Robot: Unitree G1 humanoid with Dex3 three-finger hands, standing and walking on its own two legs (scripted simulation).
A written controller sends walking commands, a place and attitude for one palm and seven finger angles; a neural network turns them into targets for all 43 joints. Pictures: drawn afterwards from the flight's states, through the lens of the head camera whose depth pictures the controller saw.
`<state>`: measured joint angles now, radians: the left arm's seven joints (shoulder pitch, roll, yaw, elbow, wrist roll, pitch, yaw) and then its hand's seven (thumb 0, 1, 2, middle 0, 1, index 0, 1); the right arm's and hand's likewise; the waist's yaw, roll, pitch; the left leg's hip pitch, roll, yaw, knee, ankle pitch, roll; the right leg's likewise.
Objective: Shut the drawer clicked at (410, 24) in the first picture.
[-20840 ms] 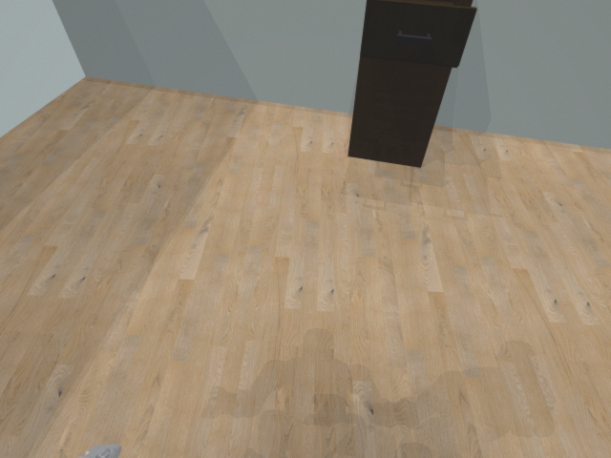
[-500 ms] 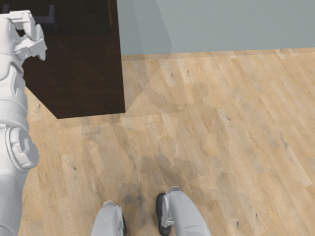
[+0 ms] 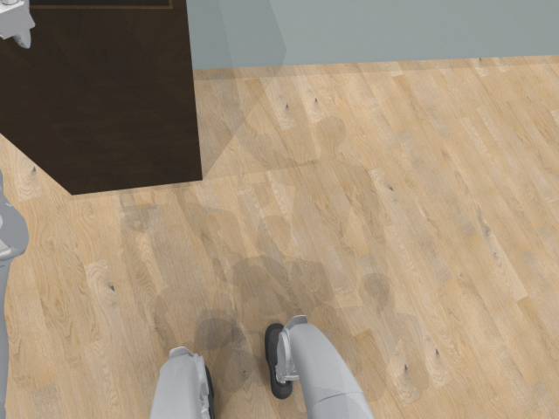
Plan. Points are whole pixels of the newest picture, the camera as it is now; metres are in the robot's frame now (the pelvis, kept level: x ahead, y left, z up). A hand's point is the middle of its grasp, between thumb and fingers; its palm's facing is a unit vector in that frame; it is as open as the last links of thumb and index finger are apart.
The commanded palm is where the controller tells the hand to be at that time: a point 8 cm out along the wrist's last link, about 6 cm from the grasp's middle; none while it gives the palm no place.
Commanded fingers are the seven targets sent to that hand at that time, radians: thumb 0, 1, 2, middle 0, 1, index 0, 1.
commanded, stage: push the drawer shut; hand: left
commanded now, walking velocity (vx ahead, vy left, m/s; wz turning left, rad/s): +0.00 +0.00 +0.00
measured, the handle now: out of the picture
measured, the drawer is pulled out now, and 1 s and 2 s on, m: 0.00 0.00 0.00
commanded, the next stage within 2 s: pull the fist back off the drawer in 0.08 s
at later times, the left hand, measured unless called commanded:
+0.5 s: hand (18, 3) +0.60 +0.19 +0.09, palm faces +0.04 -1.00 -0.05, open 3.1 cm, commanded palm +0.60 +0.20 +0.09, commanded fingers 0.00 0.90 0.90 -1.40 -1.60 -1.40 -1.60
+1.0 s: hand (31, 11) +0.60 +0.18 +0.09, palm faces +0.04 -1.00 -0.03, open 3.0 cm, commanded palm +0.56 +0.22 +0.10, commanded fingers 0.00 0.90 0.90 -1.40 -1.60 -1.40 -1.60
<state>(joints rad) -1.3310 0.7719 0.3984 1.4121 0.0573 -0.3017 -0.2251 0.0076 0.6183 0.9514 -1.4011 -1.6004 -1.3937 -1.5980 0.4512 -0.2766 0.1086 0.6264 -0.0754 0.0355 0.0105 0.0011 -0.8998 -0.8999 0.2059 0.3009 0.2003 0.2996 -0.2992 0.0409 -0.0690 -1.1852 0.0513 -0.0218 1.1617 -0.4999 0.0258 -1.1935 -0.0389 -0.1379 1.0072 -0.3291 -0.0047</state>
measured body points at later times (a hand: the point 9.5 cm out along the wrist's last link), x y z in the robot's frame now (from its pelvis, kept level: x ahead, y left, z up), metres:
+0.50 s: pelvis -0.01 +0.00 -0.01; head +0.19 +0.03 +0.40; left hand +0.59 +0.25 +0.10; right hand -0.07 -0.25 -0.09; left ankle +0.01 +0.10 -0.64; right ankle +0.07 -0.13 -0.64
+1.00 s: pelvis +0.02 +0.00 +0.02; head +0.20 +0.02 +0.43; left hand +0.59 +0.24 +0.10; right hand -0.02 -0.25 -0.08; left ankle +0.01 +0.10 -0.64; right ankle +0.07 -0.13 -0.64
